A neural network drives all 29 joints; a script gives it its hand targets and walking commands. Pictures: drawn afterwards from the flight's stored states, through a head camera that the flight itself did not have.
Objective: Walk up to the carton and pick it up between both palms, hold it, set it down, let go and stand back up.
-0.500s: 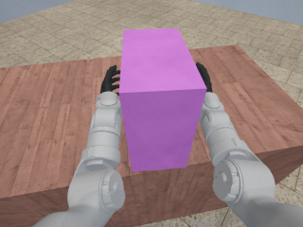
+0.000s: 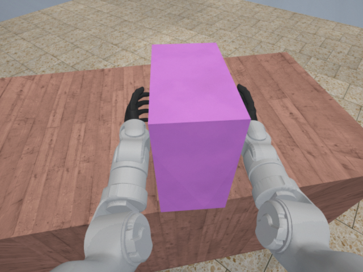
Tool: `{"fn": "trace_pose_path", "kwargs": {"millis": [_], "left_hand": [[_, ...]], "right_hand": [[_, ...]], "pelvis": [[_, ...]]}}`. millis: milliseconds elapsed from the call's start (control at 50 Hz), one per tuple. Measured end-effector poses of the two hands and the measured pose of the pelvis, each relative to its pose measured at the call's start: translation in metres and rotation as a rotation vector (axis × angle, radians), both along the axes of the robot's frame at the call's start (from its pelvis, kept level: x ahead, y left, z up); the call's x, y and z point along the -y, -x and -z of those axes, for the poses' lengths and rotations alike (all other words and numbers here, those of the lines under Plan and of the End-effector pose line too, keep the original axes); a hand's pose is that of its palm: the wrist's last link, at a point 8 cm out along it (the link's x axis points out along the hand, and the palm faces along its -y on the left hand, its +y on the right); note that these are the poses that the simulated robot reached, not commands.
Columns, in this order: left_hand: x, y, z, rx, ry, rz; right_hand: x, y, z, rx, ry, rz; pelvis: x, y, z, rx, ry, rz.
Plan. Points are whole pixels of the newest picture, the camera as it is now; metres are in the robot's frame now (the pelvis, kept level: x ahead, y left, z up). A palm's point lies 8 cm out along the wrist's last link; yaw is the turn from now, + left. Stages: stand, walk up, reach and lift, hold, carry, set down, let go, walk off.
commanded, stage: set down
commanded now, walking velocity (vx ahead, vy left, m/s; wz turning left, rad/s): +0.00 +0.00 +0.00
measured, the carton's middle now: (188, 126) +0.43 -0.02 +0.08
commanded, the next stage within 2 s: none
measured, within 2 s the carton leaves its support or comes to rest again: rests again in 0.22 s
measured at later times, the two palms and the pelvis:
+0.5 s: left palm (134, 125) +0.40 +0.10 +0.12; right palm (246, 122) +0.40 -0.15 +0.12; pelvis +0.00 +0.00 +0.00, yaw +0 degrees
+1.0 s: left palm (133, 129) +0.40 +0.11 +0.11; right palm (245, 127) +0.39 -0.15 +0.11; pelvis +0.00 +0.01 +0.00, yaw +0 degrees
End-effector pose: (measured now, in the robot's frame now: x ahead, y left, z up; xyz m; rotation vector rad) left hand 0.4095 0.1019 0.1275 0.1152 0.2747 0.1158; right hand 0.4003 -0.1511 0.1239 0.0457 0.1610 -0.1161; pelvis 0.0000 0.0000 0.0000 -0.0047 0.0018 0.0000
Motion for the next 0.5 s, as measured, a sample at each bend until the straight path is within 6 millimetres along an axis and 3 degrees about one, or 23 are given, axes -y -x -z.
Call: {"fn": "trace_pose_path", "kwargs": {"millis": [500], "left_hand": [[-0.0006, 0.0062, 0.0061, 0.022, 0.018, -0.006]], "right_hand": [[0.0001, 0.0052, 0.0047, 0.029, 0.008, -0.010]], "pelvis": [[-0.0005, 0.0031, -0.0006, 0.017, -0.005, 0.005]]}}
